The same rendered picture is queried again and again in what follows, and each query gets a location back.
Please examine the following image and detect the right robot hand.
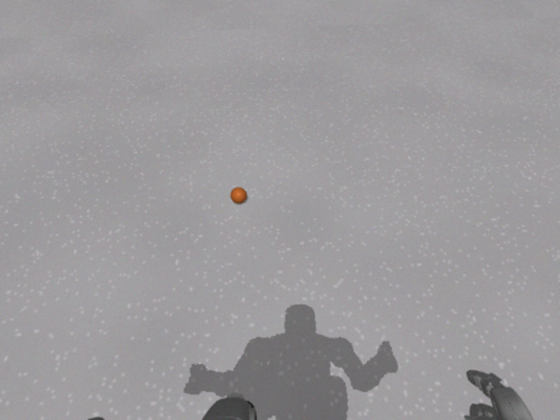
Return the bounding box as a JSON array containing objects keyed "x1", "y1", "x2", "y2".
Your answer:
[{"x1": 465, "y1": 370, "x2": 534, "y2": 420}]

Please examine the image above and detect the ball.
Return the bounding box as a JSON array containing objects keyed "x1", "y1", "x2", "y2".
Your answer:
[{"x1": 231, "y1": 187, "x2": 247, "y2": 204}]

